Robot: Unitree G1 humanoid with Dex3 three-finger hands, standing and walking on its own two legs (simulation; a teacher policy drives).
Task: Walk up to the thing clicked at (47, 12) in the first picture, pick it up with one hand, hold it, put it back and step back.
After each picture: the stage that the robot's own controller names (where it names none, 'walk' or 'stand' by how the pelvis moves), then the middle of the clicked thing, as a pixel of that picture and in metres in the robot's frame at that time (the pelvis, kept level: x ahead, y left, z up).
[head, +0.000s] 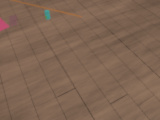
stand; (47, 14) +1.89 +0.52 -0.72
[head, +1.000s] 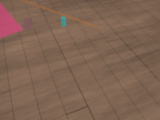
walk; (63, 21) +1.78 +0.23 -0.69
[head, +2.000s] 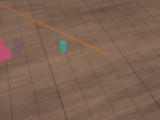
walk; (62, 46) +1.17 +0.17 -0.71
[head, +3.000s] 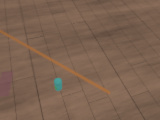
walk; (58, 84) +0.75 +0.18 -0.71
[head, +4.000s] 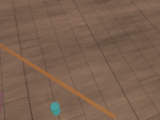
stand; (55, 108) +0.46 +0.19 -0.71
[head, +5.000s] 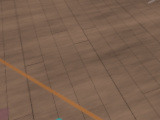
stand; out of the picture +0.43 +0.20 -0.73
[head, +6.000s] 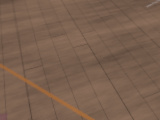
stand; out of the picture +0.41 +0.19 -0.73
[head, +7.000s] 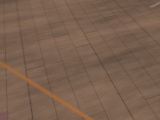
stand; out of the picture +0.40 +0.19 -0.73
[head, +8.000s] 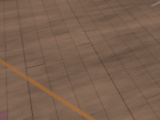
stand; out of the picture +0.40 +0.19 -0.73
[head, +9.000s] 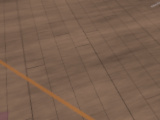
go down; out of the picture +0.40 +0.19 -0.73
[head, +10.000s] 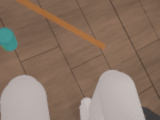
go down; (7, 40) +0.49 +0.26 -0.31
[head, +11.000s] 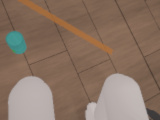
approach; (17, 43) +0.47 +0.26 -0.30
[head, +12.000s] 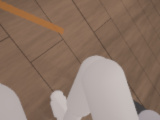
close in; out of the picture +0.46 +0.32 -0.23
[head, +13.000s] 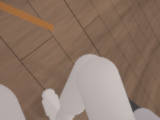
close; out of the picture +0.45 +0.33 -0.23
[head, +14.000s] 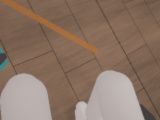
lift; out of the picture +0.38 +0.28 -0.15
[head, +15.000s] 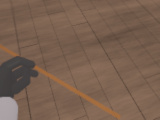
hold; out of the picture +0.33 +0.23 -0.62
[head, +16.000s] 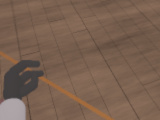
hold; out of the picture +0.31 +0.24 -0.68
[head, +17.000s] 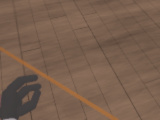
hold; out of the picture +0.32 +0.24 -0.67
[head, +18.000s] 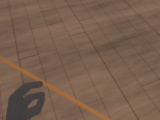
hold; out of the picture +0.31 +0.24 -0.68
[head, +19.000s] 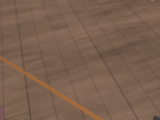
crouch; out of the picture +0.31 +0.23 -0.66
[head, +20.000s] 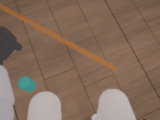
crouch; (27, 84) +0.38 +0.26 -0.42
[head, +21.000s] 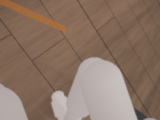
lower; out of the picture +0.34 +0.32 -0.24
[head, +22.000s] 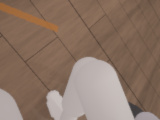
lower; out of the picture +0.33 +0.33 -0.24
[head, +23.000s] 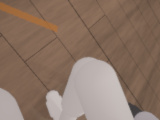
lower; out of the picture +0.33 +0.33 -0.24
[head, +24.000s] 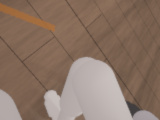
lower; out of the picture +0.33 +0.33 -0.24
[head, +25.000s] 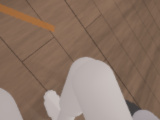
loosen; out of the picture +0.33 +0.33 -0.24
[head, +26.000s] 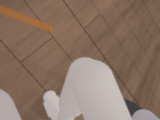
withdraw; out of the picture +0.33 +0.34 -0.24
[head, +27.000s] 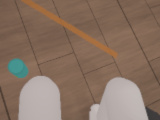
walk; (18, 69) +0.38 +0.28 -0.32
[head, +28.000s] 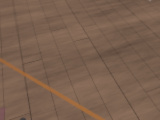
stand; out of the picture +0.31 +0.22 -0.66
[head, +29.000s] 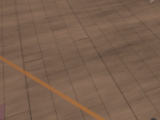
stand; out of the picture +0.33 +0.24 -0.67
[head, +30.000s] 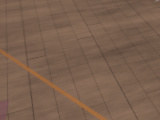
stand; out of the picture +0.32 +0.23 -0.69
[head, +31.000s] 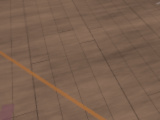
stand; out of the picture +0.33 +0.23 -0.73
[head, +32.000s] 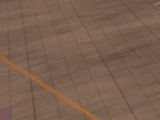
stand; out of the picture +0.31 +0.23 -0.73
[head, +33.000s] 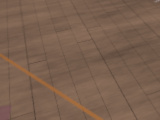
walk; out of the picture +0.31 +0.24 -0.73
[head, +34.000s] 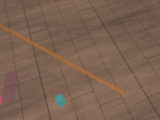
walk; (60, 101) +0.46 +0.20 -0.70
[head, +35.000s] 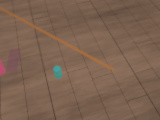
walk; (57, 72) +0.76 +0.20 -0.69
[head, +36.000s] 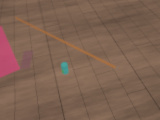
walk; (64, 68) +0.97 +0.24 -0.71
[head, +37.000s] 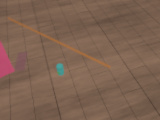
stand; (60, 69) +0.95 +0.24 -0.73
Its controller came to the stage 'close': yes
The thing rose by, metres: 0.18
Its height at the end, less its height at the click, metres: +0.00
